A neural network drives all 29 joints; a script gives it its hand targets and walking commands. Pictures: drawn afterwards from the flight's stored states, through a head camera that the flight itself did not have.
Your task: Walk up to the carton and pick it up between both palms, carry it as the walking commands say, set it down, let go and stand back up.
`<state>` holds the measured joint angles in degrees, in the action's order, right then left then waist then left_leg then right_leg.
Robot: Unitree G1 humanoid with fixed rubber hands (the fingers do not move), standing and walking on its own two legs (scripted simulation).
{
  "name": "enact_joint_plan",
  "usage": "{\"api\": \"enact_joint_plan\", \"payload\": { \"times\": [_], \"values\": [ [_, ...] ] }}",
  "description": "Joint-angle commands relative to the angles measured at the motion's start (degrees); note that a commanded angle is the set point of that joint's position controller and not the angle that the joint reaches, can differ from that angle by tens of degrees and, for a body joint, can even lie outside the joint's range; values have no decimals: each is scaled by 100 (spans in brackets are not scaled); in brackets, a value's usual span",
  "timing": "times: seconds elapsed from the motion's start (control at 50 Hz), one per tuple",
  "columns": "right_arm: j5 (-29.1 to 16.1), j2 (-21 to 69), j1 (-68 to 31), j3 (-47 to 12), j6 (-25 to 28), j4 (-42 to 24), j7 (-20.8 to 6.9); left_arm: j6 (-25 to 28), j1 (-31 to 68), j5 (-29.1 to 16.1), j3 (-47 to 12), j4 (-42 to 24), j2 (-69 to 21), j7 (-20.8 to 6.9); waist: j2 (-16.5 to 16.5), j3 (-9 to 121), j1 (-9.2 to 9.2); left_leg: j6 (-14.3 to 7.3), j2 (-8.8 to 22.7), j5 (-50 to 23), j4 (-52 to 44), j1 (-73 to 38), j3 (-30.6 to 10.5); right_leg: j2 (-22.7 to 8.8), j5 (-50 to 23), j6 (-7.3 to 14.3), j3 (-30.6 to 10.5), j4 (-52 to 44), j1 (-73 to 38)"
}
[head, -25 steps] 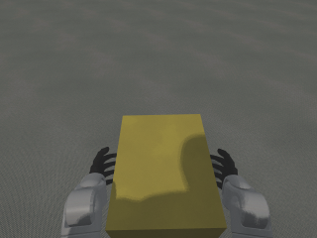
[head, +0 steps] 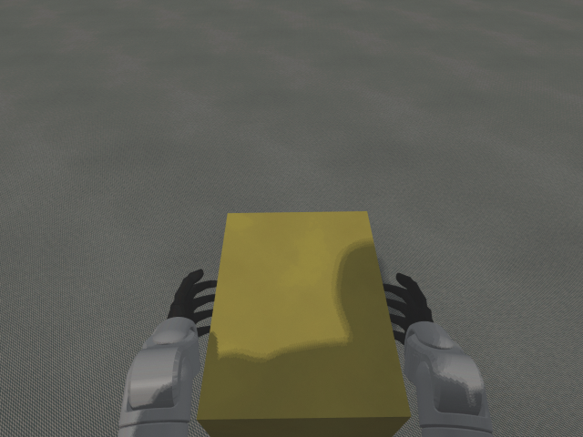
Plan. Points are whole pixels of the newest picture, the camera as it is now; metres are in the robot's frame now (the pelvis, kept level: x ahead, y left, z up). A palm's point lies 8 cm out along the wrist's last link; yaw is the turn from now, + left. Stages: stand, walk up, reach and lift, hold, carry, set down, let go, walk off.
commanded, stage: carry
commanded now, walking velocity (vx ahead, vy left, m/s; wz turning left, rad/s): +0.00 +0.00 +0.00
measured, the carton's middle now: (299, 333) +0.30 +0.00 -0.03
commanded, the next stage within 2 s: hold in 1.02 s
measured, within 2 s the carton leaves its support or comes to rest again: neither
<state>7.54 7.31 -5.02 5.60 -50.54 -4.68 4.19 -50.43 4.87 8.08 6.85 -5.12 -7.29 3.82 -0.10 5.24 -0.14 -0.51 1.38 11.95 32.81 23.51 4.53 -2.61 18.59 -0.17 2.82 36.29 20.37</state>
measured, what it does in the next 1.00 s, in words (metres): stands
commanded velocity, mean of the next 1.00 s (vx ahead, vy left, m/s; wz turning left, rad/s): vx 0.00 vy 0.00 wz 0.00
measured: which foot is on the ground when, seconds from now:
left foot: down 0.00-1.00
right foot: down 0.00-1.00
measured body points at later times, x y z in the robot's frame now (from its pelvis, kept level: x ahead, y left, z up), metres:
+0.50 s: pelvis +0.01 +0.00 +0.00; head +0.00 +0.00 +0.45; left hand +0.29 +0.16 +0.03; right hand +0.29 -0.15 +0.03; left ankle +0.05 +0.12 -0.73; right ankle +0.00 -0.12 -0.73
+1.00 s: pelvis +0.00 +0.00 +0.00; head -0.01 +0.00 +0.45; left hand +0.29 +0.15 +0.03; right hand +0.28 -0.16 +0.03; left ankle +0.05 +0.12 -0.73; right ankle +0.00 -0.12 -0.73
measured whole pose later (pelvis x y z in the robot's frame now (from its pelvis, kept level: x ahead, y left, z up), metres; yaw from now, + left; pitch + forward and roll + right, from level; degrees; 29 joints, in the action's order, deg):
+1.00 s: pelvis +0.00 +0.00 +0.00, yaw +0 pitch +2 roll +0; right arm 9.0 7.3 -6.1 7.1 -42.2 4.2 3.4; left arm -42.5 6.4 9.6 8.0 3.9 -7.4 3.3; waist -0.1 5.3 0.0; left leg -0.2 2.6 12.0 31.9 22.0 5.0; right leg -2.1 17.7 0.0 3.7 33.8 18.2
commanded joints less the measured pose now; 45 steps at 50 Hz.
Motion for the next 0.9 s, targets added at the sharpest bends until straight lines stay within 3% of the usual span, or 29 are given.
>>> {"api": "enact_joint_plan", "payload": {
  "times": [0.0,0.88],
  "values": [
    [-1196,4297,-2408,-3011,334,-589,-837,322,2400,-1261,-3072,-623,-3957,-867,-44,1437,12,-224,527,-832,-360,-986,-413,-519,-874,189,-335,-642,-215],
    [-1015,4102,-2588,-2744,1064,137,-1014,1020,2566,-1040,-2829,178,-3891,-994,10,1417,23,-145,625,-634,-502,-988,-418,-461,-977,178,-297,-803,-416]
  ]
}}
